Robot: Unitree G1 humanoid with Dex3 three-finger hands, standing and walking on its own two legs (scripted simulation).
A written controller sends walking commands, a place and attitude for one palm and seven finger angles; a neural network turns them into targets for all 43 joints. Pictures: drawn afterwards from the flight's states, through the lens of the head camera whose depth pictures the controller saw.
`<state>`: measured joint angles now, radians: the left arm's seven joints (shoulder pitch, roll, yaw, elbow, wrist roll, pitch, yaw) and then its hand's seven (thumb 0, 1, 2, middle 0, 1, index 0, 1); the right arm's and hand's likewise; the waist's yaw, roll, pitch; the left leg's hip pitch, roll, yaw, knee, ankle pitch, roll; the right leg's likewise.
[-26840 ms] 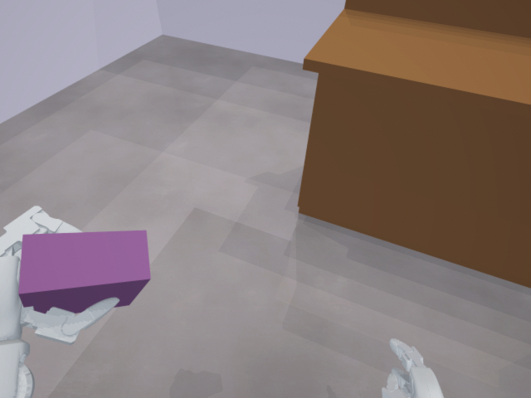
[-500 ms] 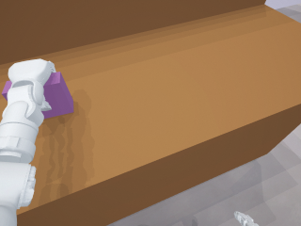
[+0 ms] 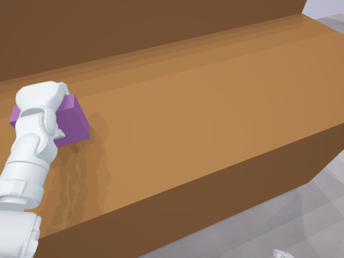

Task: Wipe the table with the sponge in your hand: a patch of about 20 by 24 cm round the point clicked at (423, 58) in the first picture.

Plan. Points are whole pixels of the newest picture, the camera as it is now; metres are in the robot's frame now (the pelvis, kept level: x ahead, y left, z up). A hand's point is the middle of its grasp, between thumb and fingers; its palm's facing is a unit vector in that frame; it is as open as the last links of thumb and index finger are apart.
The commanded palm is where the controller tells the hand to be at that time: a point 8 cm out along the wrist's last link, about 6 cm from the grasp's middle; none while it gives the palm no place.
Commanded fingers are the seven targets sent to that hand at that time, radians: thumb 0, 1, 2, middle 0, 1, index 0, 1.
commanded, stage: wipe back along the middle lane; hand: left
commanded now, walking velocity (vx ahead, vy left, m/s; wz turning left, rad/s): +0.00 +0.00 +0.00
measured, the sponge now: (57, 128) +0.39 +0.32 +0.09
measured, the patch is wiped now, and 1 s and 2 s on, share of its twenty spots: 0.35 0.55 0.60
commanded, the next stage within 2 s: slide across to the third lane in 1.24 s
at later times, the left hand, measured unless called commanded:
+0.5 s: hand (52, 127) +0.36 +0.30 +0.13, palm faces +0.01 -0.01 -1.00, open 9.9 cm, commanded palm +0.32 +0.27 +0.16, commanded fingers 0.00 0.10 1.30 -1.20 -1.60 -1.20 -1.60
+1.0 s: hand (56, 150) +0.30 +0.26 +0.13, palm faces +0.11 -0.06 -0.99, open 9.9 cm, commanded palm +0.26 +0.24 +0.15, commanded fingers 0.00 0.10 1.30 -1.20 -1.60 -1.20 -1.60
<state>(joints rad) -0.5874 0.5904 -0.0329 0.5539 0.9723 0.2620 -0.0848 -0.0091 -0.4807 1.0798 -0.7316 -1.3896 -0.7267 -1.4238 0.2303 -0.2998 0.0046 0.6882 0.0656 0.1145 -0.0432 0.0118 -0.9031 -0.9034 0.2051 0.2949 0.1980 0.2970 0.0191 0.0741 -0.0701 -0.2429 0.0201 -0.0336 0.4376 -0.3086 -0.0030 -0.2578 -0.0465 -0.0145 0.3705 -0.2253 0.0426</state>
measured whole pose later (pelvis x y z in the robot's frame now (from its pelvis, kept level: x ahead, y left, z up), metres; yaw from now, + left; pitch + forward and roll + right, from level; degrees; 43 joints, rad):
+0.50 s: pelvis +0.00 +0.00 +0.00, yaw +0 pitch +5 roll -1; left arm -0.43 0.55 -0.09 0.33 0.95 0.37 -0.07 0.01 -0.47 1.08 -0.71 -1.41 -0.71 -1.45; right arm 0.16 -0.30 0.03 0.65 0.08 0.11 -0.03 0.01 -0.90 -0.90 0.20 0.29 0.20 0.30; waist 0.05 0.08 -0.08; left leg -0.21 0.02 -0.03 0.45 -0.32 0.00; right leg -0.23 -0.05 -0.01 0.39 -0.24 0.04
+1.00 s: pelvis -0.01 +0.00 +0.00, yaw +0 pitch +2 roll -1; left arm -0.19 0.47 -0.15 -0.04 0.96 0.52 -0.05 0.02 -0.48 1.07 -0.67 -1.44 -0.73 -1.40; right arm 0.06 -0.27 0.06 0.61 0.07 0.10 0.00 0.01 -0.90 -0.90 0.20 0.29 0.20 0.30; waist 0.10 0.10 -0.08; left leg -0.19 0.01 -0.03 0.48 -0.33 -0.01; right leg -0.22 -0.05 -0.01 0.45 -0.27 0.04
